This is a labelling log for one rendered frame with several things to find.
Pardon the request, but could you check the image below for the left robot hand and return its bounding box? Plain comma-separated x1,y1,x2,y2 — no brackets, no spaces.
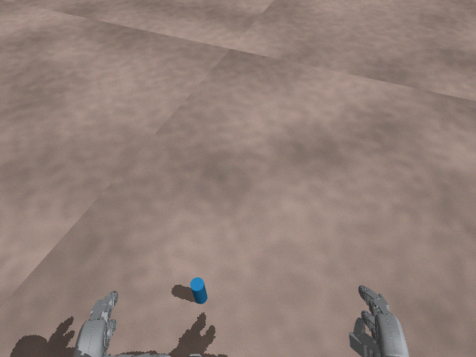
73,291,171,357

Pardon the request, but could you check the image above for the can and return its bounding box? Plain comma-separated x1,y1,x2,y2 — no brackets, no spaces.
190,277,208,304

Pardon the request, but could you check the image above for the right robot hand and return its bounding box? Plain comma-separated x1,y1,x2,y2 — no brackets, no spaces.
349,286,409,357

